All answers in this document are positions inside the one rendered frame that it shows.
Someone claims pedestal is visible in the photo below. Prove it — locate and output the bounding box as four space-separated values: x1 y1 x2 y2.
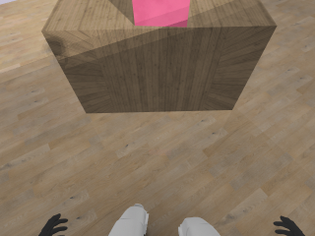
41 0 277 114

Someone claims robot left thigh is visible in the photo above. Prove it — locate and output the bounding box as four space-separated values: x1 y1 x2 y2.
108 206 149 236

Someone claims carton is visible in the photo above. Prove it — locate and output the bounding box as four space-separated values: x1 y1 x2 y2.
132 0 190 28

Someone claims right robot hand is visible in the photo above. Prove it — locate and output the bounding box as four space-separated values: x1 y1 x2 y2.
273 215 305 236

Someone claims left robot hand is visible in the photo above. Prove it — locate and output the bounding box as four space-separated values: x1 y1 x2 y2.
38 213 68 236

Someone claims left robot shin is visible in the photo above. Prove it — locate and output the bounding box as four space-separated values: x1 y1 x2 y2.
134 204 144 208

